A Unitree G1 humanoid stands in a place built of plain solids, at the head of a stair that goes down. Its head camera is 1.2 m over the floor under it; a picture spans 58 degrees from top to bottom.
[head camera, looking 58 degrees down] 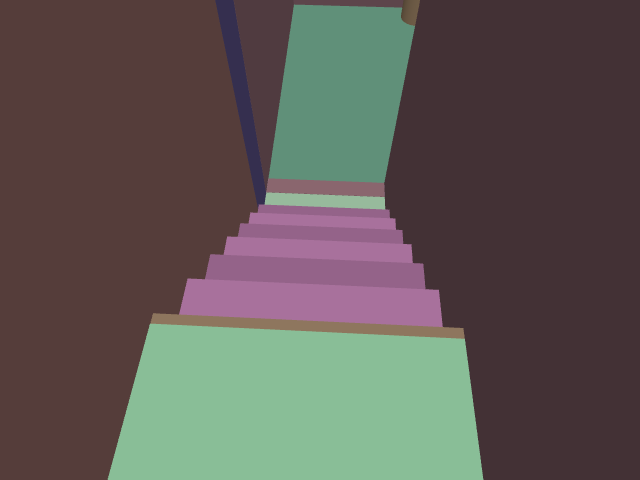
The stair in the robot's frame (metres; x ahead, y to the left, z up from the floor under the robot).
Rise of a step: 0.21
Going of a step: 0.22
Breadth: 0.91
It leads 3 degrees to the right of straight ahead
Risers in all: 7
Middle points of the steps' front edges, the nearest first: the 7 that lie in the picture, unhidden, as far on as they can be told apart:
0.47 0.04 0.00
0.69 0.03 -0.20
0.91 0.02 -0.41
1.13 0.01 -0.61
1.35 -0.01 -0.82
1.57 -0.02 -1.02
1.79 -0.03 -1.23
